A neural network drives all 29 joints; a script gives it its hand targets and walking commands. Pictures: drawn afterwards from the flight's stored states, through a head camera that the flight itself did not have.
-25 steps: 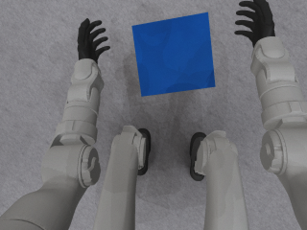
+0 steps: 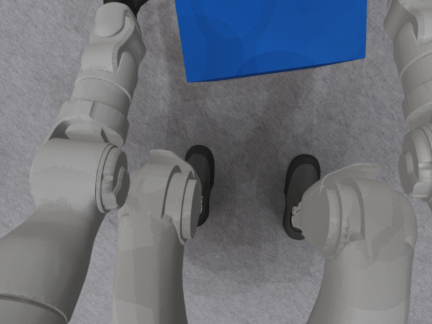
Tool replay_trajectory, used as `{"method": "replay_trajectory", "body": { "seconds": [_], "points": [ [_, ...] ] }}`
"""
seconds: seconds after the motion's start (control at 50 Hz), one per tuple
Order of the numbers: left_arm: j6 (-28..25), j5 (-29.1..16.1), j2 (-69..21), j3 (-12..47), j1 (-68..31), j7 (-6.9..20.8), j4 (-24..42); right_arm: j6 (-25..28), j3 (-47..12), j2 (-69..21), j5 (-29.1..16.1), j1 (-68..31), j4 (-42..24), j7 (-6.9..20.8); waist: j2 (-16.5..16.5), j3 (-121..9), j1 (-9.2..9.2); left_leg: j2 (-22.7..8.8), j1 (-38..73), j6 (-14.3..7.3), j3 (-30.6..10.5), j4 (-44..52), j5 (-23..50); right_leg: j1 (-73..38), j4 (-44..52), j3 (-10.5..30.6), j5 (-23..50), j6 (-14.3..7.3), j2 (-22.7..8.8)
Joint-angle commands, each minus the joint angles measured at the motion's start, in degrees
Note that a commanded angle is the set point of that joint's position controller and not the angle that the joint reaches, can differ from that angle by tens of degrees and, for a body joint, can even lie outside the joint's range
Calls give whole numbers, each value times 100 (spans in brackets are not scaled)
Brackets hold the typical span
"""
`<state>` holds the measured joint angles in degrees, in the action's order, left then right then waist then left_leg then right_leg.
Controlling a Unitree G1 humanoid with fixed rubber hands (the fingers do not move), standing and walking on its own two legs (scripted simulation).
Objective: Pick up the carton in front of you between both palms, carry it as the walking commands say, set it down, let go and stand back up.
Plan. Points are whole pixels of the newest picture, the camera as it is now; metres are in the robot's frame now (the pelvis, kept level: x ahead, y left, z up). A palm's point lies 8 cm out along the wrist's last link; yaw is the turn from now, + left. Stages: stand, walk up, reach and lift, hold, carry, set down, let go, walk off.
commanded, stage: reach and lift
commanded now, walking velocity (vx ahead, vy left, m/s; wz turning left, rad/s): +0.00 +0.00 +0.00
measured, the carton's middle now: (262, 6) +0.53 -0.01 -0.25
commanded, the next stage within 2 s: none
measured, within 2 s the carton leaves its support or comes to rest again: leaves its support in 0.78 s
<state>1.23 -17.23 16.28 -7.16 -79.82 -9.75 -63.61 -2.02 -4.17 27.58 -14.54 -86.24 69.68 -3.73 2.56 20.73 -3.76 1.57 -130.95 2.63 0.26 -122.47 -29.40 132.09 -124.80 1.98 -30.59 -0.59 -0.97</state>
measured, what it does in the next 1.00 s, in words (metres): stands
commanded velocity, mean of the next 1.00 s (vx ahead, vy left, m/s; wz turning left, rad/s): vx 0.00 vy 0.00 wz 0.00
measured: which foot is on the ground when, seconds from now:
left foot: down 0.00-1.00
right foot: down 0.00-1.00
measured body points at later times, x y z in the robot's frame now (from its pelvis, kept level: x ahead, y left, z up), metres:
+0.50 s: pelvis +0.00 +0.00 +0.01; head +0.37 -0.02 +0.26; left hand +0.54 +0.15 -0.17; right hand +0.57 -0.16 -0.18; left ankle +0.13 +0.12 -0.34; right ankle +0.12 -0.12 -0.34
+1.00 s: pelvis +0.01 +0.00 +0.01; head +0.32 -0.05 +0.33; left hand +0.53 +0.13 -0.09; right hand +0.55 -0.17 -0.10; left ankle +0.13 +0.13 -0.34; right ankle +0.12 -0.12 -0.34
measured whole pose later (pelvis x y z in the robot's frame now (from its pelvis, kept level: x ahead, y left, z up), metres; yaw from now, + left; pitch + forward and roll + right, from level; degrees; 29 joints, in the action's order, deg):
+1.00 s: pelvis +0.01 +0.00 +0.01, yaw -3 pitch +40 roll +2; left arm 13.9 -3.6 3.2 -22.9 -64.8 -10.2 -41.9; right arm -16.3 6.6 13.8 -1.7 -71.9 50.7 -6.5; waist 3.0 4.3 -3.1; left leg 3.4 -129.8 4.4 -2.4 -121.8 -31.9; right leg 131.3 -122.4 1.9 -30.8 0.7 1.7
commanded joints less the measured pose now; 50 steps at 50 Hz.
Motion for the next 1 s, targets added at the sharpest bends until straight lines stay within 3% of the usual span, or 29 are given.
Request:
{"method": "replay_trajectory", "body": {
  "seconds": [0.0,0.1,0.3,0.44,0.48,0.56,0.64,0.74,0.86,0.92,0.98],
  "points": [
    [-143,-180,309,55,-941,5,465,152,-68,601,-54,-1820,-752,-29,-940,-7570,25,73,3195,139,348,696,1591,-4445,833,7,1647,64,33],
    [-170,-213,237,65,-758,-42,600,107,-24,462,50,-1610,-854,-58,-1053,-7754,93,148,3106,150,398,657,1788,-4739,789,-13,1976,85,78],
    [-238,245,84,-137,-747,-62,439,162,163,149,160,-1268,-336,25,-657,-6603,4,166,2883,150,291,822,1560,-3515,912,36,1469,69,122],
    [-246,279,-797,92,-1208,-47,452,233,-93,-521,198,-1690,-295,34,-628,-6578,104,319,3218,130,273,909,1499,-3452,1050,-26,1247,53,232],
    [-239,431,-1127,-8,-1304,-22,349,214,-178,-1004,293,-1824,-243,89,-659,-6535,38,381,3275,106,291,903,1454,-3378,1065,-53,1155,68,280],
    [-53,743,-3862,387,-2586,705,541,54,-615,-4033,433,-2767,-420,749,-805,-6399,22,566,2989,29,326,774,1366,-3237,999,-41,1228,0,457],
    [259,980,-5098,303,-3031,1280,915,-181,-407,-5449,682,-2577,-562,1182,-811,-6276,89,651,2784,-20,459,627,1200,-3126,935,-192,1223,-37,600],
    [490,690,-5999,583,-3169,1534,1515,-363,-524,-6336,592,-2681,-1510,1350,-802,-7580,133,674,2990,10,586,473,1776,-3864,773,-343,1945,-60,685],
    [1013,503,-6916,1196,-3085,1656,2683,-792,-1111,-7240,419,-2919,-3415,1299,-1102,-10186,160,773,3497,30,734,640,2412,-5597,910,-576,2915,98,803],
    [1285,686,-7121,1430,-2968,1756,3176,-1100,-1173,-7775,580,-2553,-3788,1267,-1168,-10391,160,794,3383,-3,712,913,2130,-5701,1165,-600,2711,159,868],
    [1471,1015,-7100,1356,-2804,1804,3177,-1388,-985,-8206,839,-2041,-3357,1327,-1094,-9643,24,796,3167,-62,686,1318,1449,-5136,1574,-556,1914,172,908]
  ]
}}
